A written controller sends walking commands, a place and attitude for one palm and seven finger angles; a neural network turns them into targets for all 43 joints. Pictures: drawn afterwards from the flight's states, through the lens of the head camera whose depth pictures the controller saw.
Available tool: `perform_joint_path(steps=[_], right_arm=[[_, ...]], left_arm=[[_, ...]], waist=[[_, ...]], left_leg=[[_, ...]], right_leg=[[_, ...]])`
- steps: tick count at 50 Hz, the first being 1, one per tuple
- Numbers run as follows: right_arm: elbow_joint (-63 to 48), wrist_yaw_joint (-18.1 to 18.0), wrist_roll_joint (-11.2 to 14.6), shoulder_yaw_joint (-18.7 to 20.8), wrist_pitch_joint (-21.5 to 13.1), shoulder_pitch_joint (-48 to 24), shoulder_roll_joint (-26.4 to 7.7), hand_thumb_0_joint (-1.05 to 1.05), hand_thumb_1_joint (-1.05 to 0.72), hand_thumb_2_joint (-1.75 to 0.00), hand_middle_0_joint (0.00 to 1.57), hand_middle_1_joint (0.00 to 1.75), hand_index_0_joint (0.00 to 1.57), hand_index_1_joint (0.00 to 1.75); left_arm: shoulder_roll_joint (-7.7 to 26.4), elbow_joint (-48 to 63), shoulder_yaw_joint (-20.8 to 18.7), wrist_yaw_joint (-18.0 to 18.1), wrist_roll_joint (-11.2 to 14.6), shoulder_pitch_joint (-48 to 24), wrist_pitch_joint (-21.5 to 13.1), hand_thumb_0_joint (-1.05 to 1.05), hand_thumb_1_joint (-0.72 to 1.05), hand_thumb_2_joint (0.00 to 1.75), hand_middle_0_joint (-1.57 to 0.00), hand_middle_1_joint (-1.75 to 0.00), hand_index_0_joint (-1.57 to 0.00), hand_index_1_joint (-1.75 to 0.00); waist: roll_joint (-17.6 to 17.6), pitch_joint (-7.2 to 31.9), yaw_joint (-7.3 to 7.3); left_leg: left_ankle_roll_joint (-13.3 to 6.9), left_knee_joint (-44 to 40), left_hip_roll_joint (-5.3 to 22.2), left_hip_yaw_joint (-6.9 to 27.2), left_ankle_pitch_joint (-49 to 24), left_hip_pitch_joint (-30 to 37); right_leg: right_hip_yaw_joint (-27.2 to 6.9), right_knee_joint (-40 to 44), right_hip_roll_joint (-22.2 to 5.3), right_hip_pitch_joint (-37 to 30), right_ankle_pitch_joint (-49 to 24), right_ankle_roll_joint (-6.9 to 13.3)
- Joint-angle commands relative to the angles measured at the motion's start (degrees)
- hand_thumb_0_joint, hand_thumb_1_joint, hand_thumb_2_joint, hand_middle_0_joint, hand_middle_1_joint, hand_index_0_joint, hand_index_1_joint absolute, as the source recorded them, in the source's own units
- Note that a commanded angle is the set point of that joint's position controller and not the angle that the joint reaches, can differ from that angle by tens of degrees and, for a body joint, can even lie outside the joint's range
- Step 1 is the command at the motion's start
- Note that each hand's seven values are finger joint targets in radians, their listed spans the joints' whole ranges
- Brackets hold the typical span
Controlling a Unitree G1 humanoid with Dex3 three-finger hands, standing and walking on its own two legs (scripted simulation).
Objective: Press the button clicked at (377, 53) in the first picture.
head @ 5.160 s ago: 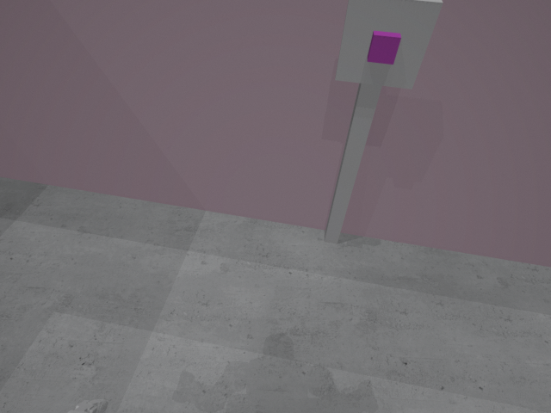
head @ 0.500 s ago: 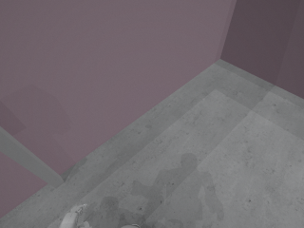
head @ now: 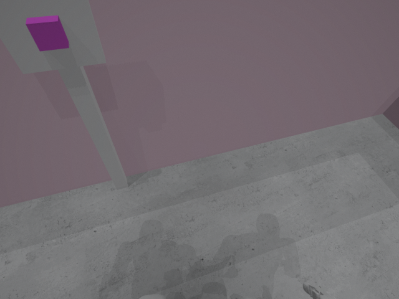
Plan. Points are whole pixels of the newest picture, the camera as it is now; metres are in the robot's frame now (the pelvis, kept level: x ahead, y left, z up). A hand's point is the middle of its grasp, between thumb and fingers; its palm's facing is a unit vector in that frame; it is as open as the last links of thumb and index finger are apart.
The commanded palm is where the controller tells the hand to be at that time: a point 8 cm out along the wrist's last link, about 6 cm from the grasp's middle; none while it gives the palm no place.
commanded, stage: turn to face it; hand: left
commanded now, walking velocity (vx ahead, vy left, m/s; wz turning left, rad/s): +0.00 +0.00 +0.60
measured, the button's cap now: (48, 32) +0.63 +0.43 +0.14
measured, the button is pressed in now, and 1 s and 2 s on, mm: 0 0 0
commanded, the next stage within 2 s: take the last steps up to it in 0.52 s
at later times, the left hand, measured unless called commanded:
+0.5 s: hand out of the picture +0.06 +0.16 -0.12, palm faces +0.27 -0.92 -0.27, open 7.4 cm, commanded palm none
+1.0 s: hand out of the picture -0.08 +0.17 -0.16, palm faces +0.44 -0.88 -0.17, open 7.4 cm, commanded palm none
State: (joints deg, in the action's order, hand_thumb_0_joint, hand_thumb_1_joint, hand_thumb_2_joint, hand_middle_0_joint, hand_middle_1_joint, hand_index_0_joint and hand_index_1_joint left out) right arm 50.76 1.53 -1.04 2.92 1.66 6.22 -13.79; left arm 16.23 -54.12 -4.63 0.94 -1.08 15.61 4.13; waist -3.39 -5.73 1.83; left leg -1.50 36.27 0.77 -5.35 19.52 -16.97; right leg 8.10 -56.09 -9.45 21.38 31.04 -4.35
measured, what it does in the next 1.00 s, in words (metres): steps on the spot, turning left: right foot, then left foot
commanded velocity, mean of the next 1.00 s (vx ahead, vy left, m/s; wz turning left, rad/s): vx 0.12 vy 0.00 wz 0.25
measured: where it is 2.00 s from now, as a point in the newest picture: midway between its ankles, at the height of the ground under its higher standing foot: (185, 284)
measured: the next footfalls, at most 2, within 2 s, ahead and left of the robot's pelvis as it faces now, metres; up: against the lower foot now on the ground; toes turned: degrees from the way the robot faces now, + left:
right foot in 0.34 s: +0.08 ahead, -0.13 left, +0.00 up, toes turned +7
left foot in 0.80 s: -0.04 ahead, +0.08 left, +0.00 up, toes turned +27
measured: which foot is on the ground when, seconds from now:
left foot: down 0.00-0.34, up 0.36-0.78, down 0.80-1.00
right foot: up 0.00-0.32, down 0.34-0.80, up 0.82-1.00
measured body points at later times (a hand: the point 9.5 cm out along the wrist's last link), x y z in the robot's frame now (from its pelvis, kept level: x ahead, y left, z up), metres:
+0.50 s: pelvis +0.00 -0.05 +0.01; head +0.02 -0.09 +0.46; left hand +0.05 +0.21 -0.10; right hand +0.12 -0.29 -0.15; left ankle -0.06 +0.08 -0.63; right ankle +0.04 -0.14 -0.72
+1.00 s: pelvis +0.01 +0.00 +0.02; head +0.00 +0.02 +0.47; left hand -0.10 +0.22 -0.14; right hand +0.11 -0.20 -0.12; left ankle -0.07 +0.07 -0.72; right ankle +0.09 -0.12 -0.65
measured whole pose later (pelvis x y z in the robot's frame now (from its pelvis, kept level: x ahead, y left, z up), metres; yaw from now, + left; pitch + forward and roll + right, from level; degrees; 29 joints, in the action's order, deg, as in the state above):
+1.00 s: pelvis +0.01 +0.00 +0.02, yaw +23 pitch -2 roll -1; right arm 60.0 -1.0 -1.2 0.8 -1.8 18.9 -8.4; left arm 12.4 -62.2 -3.1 -1.1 -1.7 19.6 1.8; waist -1.9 -0.4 1.1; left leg -2.2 20.9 0.2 -5.0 16.5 -2.7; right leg 4.2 -59.6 -5.7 28.2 16.9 -2.4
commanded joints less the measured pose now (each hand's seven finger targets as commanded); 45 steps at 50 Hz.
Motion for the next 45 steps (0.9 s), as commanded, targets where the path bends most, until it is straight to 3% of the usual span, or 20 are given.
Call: perform_joint_path(steps=[1, 3, 9, 12, 15, 16, 17, 18, 19, 21, 23, 31, 35, 37, 38, 39, 40, 41, 43, 45], right_arm=[[-2.3, -2.1, -0.1, 2.9, -0.9, 3.9, -11.8, 0.0, -0.9, -0.9, 0.2, 0.3, 0.2, 0.3], [-3.0, -1.9, -0.1, 2.9, -1.2, 2.4, -11.5, 0.0, -0.9, -0.9, 0.2, 0.3, 0.2, 0.3], [-2.5, -1.8, -0.3, 3.4, -0.8, 4.4, -11.7, 0.0, -0.9, -0.9, 0.2, 0.3, 0.2, 0.3], [-2.8, -1.7, -0.5, 3.6, -0.4, 4.0, -11.5, 0.0, -0.9, -0.9, 0.2, 0.3, 0.2, 0.3], [-3.6, -1.6, -0.2, 3.7, -0.1, 1.5, -10.8, 0.0, -0.9, -0.9, 0.2, 0.3, 0.2, 0.3], [-3.8, -1.4, 0.3, 3.4, -0.2, 2.7, -8.5, 0.0, -0.9, -0.9, 0.2, 0.3, 0.2, 0.3], [-4.7, -1.0, 0.7, 2.6, -0.2, 4.7, -4.0, 0.0, -0.9, -0.9, 0.2, 0.3, 0.2, 0.3], [-5.0, -1.3, 0.0, 3.2, 0.3, 4.3, -6.1, 0.0, -0.9, -0.9, 0.2, 0.3, 0.2, 0.3], [-4.0, -1.1, -0.2, 3.5, 0.9, 3.2, -6.5, 0.0, -0.9, -0.9, 0.2, 0.3, 0.2, 0.3], [-1.4, -0.4, -0.4, 3.4, 1.5, 4.8, -6.0, 0.0, -0.9, -0.9, 0.2, 0.3, 0.2, 0.3], [0.2, -0.1, -0.4, 2.9, 1.6, 7.3, -4.7, 0.0, -0.9, -0.9, 0.2, 0.3, 0.2, 0.3], [1.0, -0.6, 0.2, 1.3, 1.1, 2.2, -2.3, 0.0, -0.9, -0.9, 0.2, 0.3, 0.2, 0.3], [1.9, -0.6, 0.2, 0.5, -0.1, 3.5, -1.4, 0.0, -0.9, -0.9, 0.2, 0.3, 0.2, 0.3], [3.4, -0.6, -0.1, 0.3, -0.9, 7.9, -1.3, 0.0, -0.9, -0.9, 0.2, 0.3, 0.2, 0.3], [4.8, -0.8, -0.1, 0.4, -1.5, 11.7, -2.2, 0.0, -0.9, -0.9, 0.2, 0.3, 0.2, 0.3], [6.0, -1.3, -0.5, 1.3, -1.9, 15.3, -5.9, 0.0, -0.9, -0.9, 0.2, 0.3, 0.2, 0.3], [6.5, -1.8, -1.0, 2.0, -2.0, 18.9, -10.5, 0.0, -0.9, -0.9, 0.2, 0.3, 0.2, 0.3], [7.0, -2.1, -0.8, 2.0, -2.0, 19.2, -10.4, 0.0, -0.9, -0.9, 0.2, 0.3, 0.2, 0.3], [6.8, -2.8, -0.5, 0.8, -2.7, 15.4, -6.8, 0.0, -0.9, -0.9, 0.2, 0.3, 0.2, 0.3], [6.6, -3.0, -0.1, -0.1, -3.7, 13.2, -4.4, 0.0, -0.9, -0.9, 0.2, 0.3, 0.2, 0.3]], left_arm=[[4.1, 6.9, -0.8, -0.2, 0.3, -5.5, -2.4, 0.0, 0.9, 0.9, -0.2, -0.3, -0.2, -0.3], [3.8, 6.1, -0.8, -0.5, 0.2, -3.6, -2.3, 0.0, 0.9, 0.9, -0.2, -0.3, -0.2, -0.3], [2.6, 8.1, -0.3, -0.2, 0.4, -6.6, -2.3, 0.0, 0.9, 0.9, -0.2, -0.3, -0.2, -0.3], [2.2, 8.5, -0.1, 0.0, 0.6, -6.5, -2.7, 0.0, 0.9, 0.9, -0.2, -0.3, -0.2, -0.3], [2.4, 7.3, -0.2, 0.2, 0.8, -0.3, -3.7, 0.0, 0.9, 0.9, -0.2, -0.3, -0.2, -0.3], [4.9, 6.9, -0.7, 0.4, 0.4, 1.6, -4.4, 0.0, 0.9, 0.9, -0.2, -0.3, -0.2, -0.3], [11.1, 7.1, -1.9, 1.0, -0.8, 2.1, -5.1, 0.0, 0.9, 0.9, -0.2, -0.3, -0.2, -0.3], [11.9, 7.8, -1.7, 1.0, -0.2, 1.7, -4.6, 0.0, 0.9, 0.9, -0.2, -0.3, -0.2, -0.3], [9.8, 8.3, -1.5, 1.2, -0.1, -1.7, -4.5, 0.0, 0.9, 0.9, -0.2, -0.3, -0.2, -0.3], [5.9, 8.9, -0.2, 0.9, -0.1, -7.2, -4.5, 0.0, 0.9, 0.9, -0.2, -0.3, -0.2, -0.3], [4.3, 8.8, 0.1, 1.1, -0.2, -8.1, -4.7, 0.0, 0.9, 0.9, -0.2, -0.3, -0.2, -0.3], [6.4, 3.0, -0.4, 1.0, -0.7, 1.5, -4.7, 0.0, 0.9, 0.9, -0.2, -0.3, -0.2, -0.3], [6.6, -0.3, -0.5, 0.6, -0.8, 3.8, -5.0, 0.0, 0.9, 0.9, -0.2, -0.3, -0.2, -0.3], [6.1, -1.3, -0.5, 0.4, -0.5, 2.1, -4.9, 0.0, 0.9, 0.9, -0.2, -0.3, -0.2, -0.3], [5.1, -1.4, -0.2, 0.1, -0.1, 1.0, -4.6, 0.0, 0.9, 0.9, -0.2, -0.3, -0.2, -0.3], [2.0, -0.5, 0.4, -0.3, 0.3, 0.2, -4.3, 0.0, 0.9, 0.9, -0.2, -0.3, -0.2, -0.3], [-1.8, 1.7, 1.5, -0.8, 0.1, -1.6, -4.3, 0.0, 0.9, 0.9, -0.2, -0.3, -0.2, -0.3], [-0.6, 2.7, 1.5, -0.9, -0.7, -5.7, -4.5, 0.0, 0.9, 0.9, -0.2, -0.3, -0.2, -0.3], [0.1, 0.7, 1.2, -1.5, -0.8, -5.7, -4.5, 0.0, 0.9, 0.9, -0.2, -0.3, -0.2, -0.3], [-1.0, -2.3, 1.4, -2.1, -0.7, -1.7, -4.7, 0.0, 0.9, 0.9, -0.2, -0.3, -0.2, -0.3]], waist=[[13.1, 7.3, -3.46], [11.8, 8.4, -2.6], [12.2, 7.8, -3.73], [13.5, 7.7, -3.49], [12.1, 9.1, -0.1], [5.8, 9.9, 0.52], [-12.4, 10.4, 0.48], [-12.3, 10.5, 0.95], [-11.4, 7.0, 0.18], [-5.3, 1.9, -2.79], [-6.5, 2.5, -3.55], [-7.0, 6.1, 1.07], [-8.1, 7.4, 1.38], [-6.7, 6.7, -1.02], [-2.1, 6.4, -3.22], [10.6, 5.0, -5.01], [22.7, 2.2, -6.63], [18.7, -1.0, -7.55], [15.4, -4.5, -5.26], [11.1, -4.4, -2.91]], left_leg=[[-7.5, -14.1, 14.6, 15.6, -38.9, 10.9], [-6.9, -14.7, 12.7, 14.1, -35.5, 9.4], [-8.3, -14.9, 12.2, 19.0, -31.4, 9.4], [-8.0, -13.4, 11.4, 21.5, -32.0, 6.1], [-5.0, -7.9, 8.7, 21.0, -27.4, 0.7], [-1.8, -2.2, 5.1, 18.5, -18.0, -5.1], [3.3, 11.6, -3.9, 8.4, 5.4, -16.6], [3.5, 22.6, -2.6, 10.0, 15.2, -15.1], [3.1, 29.6, -1.4, 11.3, 12.6, -14.5], [3.7, 35.1, 0.3, 9.6, 4.0, -14.5], [4.5, 33.9, 1.0, 7.7, 0.6, -13.0], [5.1, 13.5, 0.7, 3.2, 6.5, -8.9], [3.6, 3.9, 0.7, 0.8, 7.0, -3.2], [2.5, -5.9, 0.8, -1.1, 3.0, 5.3], [1.8, -12.9, 1.1, -0.7, -0.3, 13.1], [-1.4, -18.6, 9.3, 11.6, 7.4, 18.5], [-6.8, -26.6, 20.7, 27.4, 14.7, 19.1], [-9.7, -29.0, 22.8, 31.1, 17.7, 14.1], [-8.6, -29.9, 19.4, 25.2, 15.9, 9.6], [-6.7, -28.8, 15.0, 16.3, 2.7, 9.3]], right_leg=[[-6.8, -11.6, 1.2, 11.8, -4.8, -1.2], [-6.5, -8.6, 2.1, 9.1, -6.8, -1.5], [-6.5, 2.0, 4.7, 6.8, -5.8, -1.5], [-5.9, 10.0, 6.8, 0.7, -5.7, -0.8], [-5.0, 26.7, 7.8, -10.8, -16.6, -0.2], [-8.9, 34.3, 3.4, -18.5, -21.7, 0.7], [-26.3, 39.2, -13.5, -24.7, -28.4, 6.7], [-28.5, 40.4, -19.8, -16.7, -28.2, 12.2], [-26.9, 41.9, -16.8, -10.3, -21.1, 12.9], [-16.9, 41.5, -10.5, -5.5, -16.9, 10.7], [-10.7, 40.9, -8.2, -5.9, -20.1, 9.5], [-8.3, 37.2, -9.9, -16.6, -36.7, 12.2], [-10.1, 39.0, -10.7, -16.0, -23.1, 11.9], [-8.0, 38.0, -9.1, -9.6, -9.3, 9.9], [-5.5, 34.8, -6.9, -2.8, -2.7, 7.5], [-0.6, 24.7, -1.3, 7.3, 1.8, 4.1], [3.6, 10.9, 5.2, 16.8, 2.3, 2.1], [-1.8, 3.6, 4.2, 18.0, 1.6, 3.3], [-5.4, -4.7, 2.7, 18.9, -5.7, 3.4], [-5.3, -5.8, 2.5, 16.1, -12.8, 2.7]])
